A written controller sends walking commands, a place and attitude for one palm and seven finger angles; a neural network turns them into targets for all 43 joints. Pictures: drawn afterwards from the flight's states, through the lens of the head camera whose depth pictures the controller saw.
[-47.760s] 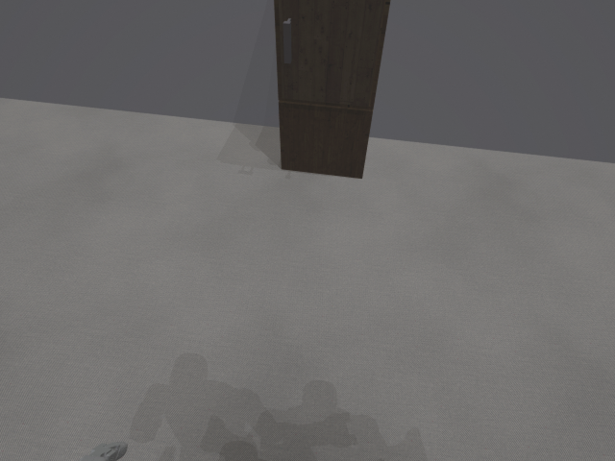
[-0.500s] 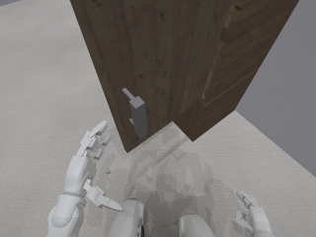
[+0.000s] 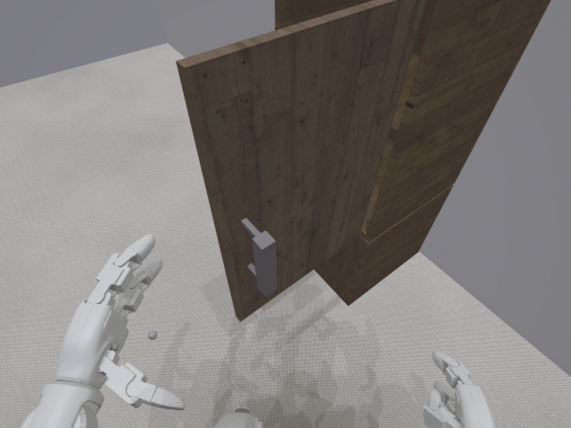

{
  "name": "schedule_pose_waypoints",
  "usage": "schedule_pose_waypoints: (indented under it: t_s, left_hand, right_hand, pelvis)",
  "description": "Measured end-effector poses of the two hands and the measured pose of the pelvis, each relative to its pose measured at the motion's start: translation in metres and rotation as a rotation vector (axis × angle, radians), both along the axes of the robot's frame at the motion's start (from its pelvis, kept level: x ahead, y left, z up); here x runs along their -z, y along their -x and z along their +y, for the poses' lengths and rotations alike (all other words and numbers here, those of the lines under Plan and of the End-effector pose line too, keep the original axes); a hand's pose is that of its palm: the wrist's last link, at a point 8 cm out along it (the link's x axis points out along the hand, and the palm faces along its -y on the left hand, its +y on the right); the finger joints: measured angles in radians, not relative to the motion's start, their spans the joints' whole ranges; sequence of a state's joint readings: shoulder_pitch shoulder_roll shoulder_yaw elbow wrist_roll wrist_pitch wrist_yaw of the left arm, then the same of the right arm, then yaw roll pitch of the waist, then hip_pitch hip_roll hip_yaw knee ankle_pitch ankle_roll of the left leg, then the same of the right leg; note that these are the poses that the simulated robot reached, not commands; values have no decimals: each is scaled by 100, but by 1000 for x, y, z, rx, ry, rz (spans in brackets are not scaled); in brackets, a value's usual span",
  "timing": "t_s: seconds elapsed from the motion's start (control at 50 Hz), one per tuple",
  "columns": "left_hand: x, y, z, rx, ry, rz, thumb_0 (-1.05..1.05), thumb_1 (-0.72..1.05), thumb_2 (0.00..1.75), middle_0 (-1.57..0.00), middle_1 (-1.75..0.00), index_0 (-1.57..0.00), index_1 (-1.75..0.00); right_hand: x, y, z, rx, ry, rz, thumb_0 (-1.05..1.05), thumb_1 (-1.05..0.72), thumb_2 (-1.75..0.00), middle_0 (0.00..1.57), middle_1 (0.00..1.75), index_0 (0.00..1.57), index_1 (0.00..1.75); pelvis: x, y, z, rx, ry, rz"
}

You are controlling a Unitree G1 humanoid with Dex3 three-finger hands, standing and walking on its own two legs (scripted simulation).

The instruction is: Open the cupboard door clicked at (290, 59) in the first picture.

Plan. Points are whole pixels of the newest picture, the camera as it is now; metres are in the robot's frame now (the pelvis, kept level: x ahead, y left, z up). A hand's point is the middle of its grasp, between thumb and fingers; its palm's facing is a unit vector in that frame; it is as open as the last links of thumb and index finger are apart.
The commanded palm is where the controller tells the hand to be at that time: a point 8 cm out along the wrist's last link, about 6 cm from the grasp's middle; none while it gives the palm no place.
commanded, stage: draw the hand back to the body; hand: left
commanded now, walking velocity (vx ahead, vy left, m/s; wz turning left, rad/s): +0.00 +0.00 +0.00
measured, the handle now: (257, 257) +0.40 +0.07 -0.02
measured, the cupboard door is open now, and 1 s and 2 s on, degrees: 92 92 92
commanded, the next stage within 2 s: step back with the hand held close in 1.04 s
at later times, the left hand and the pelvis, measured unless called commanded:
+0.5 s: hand (54, 272) +0.24 +0.24 +0.18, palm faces +0.36 -0.84 -0.41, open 11.0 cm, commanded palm +0.19 +0.29 +0.21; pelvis +0.04 +0.01 +0.06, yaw +0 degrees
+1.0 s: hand (34, 249) +0.24 +0.25 +0.22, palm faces +0.42 -0.81 -0.41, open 7.5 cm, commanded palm +0.19 +0.29 +0.24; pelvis +0.04 -0.01 +0.07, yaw -1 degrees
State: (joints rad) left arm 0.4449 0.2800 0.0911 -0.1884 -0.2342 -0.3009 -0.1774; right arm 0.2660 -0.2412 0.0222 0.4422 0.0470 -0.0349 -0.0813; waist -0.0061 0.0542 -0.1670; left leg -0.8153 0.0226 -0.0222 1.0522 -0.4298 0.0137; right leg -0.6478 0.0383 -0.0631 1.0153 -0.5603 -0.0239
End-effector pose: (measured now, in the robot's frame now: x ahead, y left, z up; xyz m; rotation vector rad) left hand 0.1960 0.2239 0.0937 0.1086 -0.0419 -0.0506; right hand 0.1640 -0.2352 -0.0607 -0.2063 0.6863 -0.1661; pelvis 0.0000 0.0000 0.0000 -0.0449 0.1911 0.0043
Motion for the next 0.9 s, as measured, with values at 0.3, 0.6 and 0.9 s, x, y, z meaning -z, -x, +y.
schedule_pose_waypoints:
  t_s: [0.3, 0.6, 0.9]
  left_hand:
    - [-60, 7, 44, -362, -268, 116, -1, -2, 50, -17, -30, -18, -30]
    - [-132, -2, 66, -458, -349, -65, 0, 49, 73, -20, -30, -20, -30]
    - [-138, -2, 64, -491, -339, -58, 1, 86, 88, -21, -30, -21, -30]
  right_hand:
    - [-33, -25, 24, -30, -31, -5, 2, -90, -90, 20, 30, 20, 30]
    - [-49, -49, 19, -55, -37, -30, 2, -90, -90, 20, 30, 20, 30]
    - [-47, -48, 6, -56, -41, 3, 2, -90, -90, 20, 30, 20, 30]
  pelvis:
    - [-44, -23, 5, 3, -25, -116]
    - [-63, -40, 3, 12, -40, -191]
    - [-69, -40, -6, 16, -48, -216]
